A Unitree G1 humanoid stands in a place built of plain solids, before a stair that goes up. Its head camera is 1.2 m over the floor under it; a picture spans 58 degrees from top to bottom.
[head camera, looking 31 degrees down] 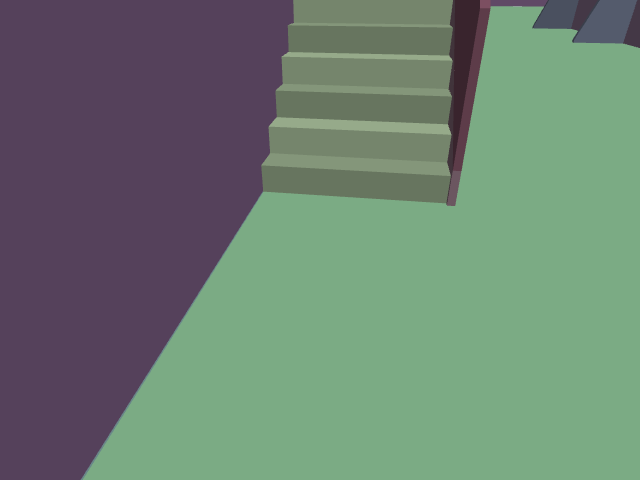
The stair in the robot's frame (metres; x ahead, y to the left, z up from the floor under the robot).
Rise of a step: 0.18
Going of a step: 0.23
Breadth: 1.18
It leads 9 degrees to the right of straight ahead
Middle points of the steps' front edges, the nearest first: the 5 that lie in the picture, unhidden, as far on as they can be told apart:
2.53 -0.21 0.18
2.76 -0.24 0.37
2.98 -0.28 0.55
3.21 -0.31 0.73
3.44 -0.35 0.92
